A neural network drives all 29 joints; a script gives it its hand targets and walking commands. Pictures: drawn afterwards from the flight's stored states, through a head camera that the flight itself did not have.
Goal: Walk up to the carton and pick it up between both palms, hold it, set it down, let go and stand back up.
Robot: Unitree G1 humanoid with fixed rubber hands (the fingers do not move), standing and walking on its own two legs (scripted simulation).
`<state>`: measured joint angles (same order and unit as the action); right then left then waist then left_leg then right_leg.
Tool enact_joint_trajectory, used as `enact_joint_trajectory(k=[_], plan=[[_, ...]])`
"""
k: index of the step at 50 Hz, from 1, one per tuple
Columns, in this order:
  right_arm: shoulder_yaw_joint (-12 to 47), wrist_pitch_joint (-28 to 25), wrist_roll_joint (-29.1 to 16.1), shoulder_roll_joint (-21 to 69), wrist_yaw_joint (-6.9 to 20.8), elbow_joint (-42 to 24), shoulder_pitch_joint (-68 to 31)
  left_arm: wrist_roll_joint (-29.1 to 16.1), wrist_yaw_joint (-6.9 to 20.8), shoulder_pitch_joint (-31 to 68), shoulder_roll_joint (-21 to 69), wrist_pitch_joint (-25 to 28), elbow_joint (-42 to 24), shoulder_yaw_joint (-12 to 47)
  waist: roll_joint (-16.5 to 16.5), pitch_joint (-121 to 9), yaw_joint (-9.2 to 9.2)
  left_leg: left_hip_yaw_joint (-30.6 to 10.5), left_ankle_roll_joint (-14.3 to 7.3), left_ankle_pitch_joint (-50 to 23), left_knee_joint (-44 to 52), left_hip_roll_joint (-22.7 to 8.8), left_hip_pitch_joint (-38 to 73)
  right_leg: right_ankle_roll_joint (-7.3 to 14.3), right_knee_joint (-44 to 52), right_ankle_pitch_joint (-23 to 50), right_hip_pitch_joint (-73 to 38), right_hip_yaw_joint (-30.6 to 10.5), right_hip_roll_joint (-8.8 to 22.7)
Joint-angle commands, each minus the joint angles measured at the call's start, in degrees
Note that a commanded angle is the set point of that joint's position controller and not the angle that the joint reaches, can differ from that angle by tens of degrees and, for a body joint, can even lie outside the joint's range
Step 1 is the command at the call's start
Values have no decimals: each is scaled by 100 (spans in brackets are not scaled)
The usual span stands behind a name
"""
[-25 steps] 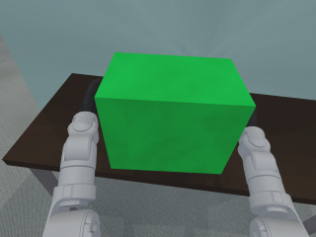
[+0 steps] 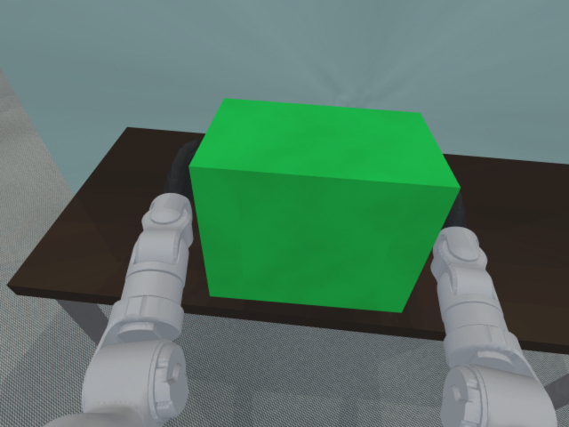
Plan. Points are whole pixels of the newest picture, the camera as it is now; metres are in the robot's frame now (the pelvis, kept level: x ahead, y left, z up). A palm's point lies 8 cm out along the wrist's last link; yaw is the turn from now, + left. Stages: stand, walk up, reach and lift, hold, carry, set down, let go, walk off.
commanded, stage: set down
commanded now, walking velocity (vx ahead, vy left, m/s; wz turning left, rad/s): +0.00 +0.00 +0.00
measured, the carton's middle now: (313, 206) +0.40 -0.06 +0.10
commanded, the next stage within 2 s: none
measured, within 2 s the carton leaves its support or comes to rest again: neither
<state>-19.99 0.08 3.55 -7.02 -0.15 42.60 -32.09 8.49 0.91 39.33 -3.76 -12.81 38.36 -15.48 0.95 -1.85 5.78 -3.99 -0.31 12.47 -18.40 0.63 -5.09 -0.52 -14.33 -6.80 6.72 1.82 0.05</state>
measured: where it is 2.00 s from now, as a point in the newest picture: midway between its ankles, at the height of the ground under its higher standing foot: outside the picture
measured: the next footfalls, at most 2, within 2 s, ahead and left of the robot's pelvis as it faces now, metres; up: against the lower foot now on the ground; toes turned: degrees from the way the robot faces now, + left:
none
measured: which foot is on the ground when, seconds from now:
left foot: down 0.00-1.00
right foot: down 0.00-1.00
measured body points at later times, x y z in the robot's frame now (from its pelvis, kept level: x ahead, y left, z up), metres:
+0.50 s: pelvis +0.01 +0.00 +0.00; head +0.02 +0.01 +0.45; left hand +0.45 +0.12 +0.10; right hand +0.37 -0.27 +0.09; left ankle -0.03 +0.12 -0.75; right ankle +0.01 -0.12 -0.75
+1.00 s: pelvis +0.02 +0.00 +0.00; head +0.04 +0.01 +0.45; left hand +0.46 +0.11 +0.08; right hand +0.37 -0.27 +0.07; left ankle -0.03 +0.11 -0.75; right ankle +0.01 -0.12 -0.75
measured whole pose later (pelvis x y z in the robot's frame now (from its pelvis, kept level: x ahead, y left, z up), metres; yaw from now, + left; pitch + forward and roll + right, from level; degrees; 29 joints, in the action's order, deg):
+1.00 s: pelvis +0.02 +0.00 +0.00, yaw -1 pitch +7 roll -2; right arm -23.9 -6.5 7.4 -7.7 1.1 48.7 -32.8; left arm 5.3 -1.3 42.1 -4.6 -0.4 53.5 -13.1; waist -1.6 -5.0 6.7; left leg -3.0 -0.3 14.0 -20.5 -0.2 -13.5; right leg -0.5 -14.2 -7.1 14.2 2.7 -0.3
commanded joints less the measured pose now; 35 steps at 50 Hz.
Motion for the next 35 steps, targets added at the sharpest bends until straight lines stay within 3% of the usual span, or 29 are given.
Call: enact_joint_trajectory(k=[1,6,10,12,15,19,21,23,26,29,31,34,35], plan=[[1927,-596,18,2337,749,-1477,-4740,-394,621,3871,2958,413,-700,1974,80,-2810,67,484,435,-1783,157,168,135,-254,-304,2205,-1503,517,-223],[2002,-681,-60,2335,804,-1446,-4799,-481,508,4017,3059,583,-776,2144,-89,-3196,11,449,528,-2204,3,150,278,-198,-351,2301,-1308,534,-263],[1925,-669,28,2307,810,-1388,-4756,-475,547,3960,3018,627,-449,2029,89,-3149,73,451,445,-1946,57,160,83,-242,-335,2409,-1401,467,-219],[1955,-691,43,2353,804,-1317,-4696,-547,507,4048,3115,721,-543,2153,-5,-3348,119,408,524,-2192,5,138,159,-227,-419,2678,-1433,484,-237],[1724,-532,162,2284,799,-895,-4460,-279,614,3894,2874,628,-140,1722,76,-2585,135,449,420,-1678,205,156,-80,-257,-326,2354,-1420,436,-174],[1907,-763,103,2367,814,-1383,-4680,-405,553,3923,2963,778,-296,1923,17,-3501,94,440,471,-2387,-41,172,-46,-305,-562,3401,-1734,428,-174],[1796,-693,186,2308,821,-1189,-4545,-309,549,3883,2898,783,-192,1771,52,-3185,113,469,447,-2138,54,172,-118,-293,-499,3175,-1694,408,-165],[1811,-752,203,2336,841,-1228,-4559,-361,536,3999,2941,858,-295,1848,31,-3455,125,457,478,-2386,-14,148,-51,-293,-553,3322,-1665,440,-190],[1643,-721,249,2259,872,-919,-4351,-215,537,3826,2898,799,-73,1714,-73,-3103,153,434,547,-2445,-3,89,234,-231,-428,2947,-1317,478,-221],[1649,-812,270,2256,872,-1082,-4435,-256,522,3786,2943,826,-69,1807,-163,-3368,121,437,585,-2756,-142,83,262,-231,-498,3205,-1262,502,-234],[1772,-884,208,2249,907,-1266,-4538,-305,448,3812,2975,935,-142,1857,-174,-3681,4,450,590,-3060,-239,94,310,-209,-559,3479,-1357,493,-251],[1684,-884,312,2256,924,-1028,-4426,-354,397,4036,2929,1088,-164,1945,-194,-3712,116,461,604,-2916,-225,74,286,-221,-558,3455,-1207,484,-220],[1666,-878,360,2214,924,-958,-4383,-318,410,3869,2870,1078,15,1829,-64,-3614,95,484,546,-2875,-207,69,203,-230,-569,3504,-1277,465,-218]])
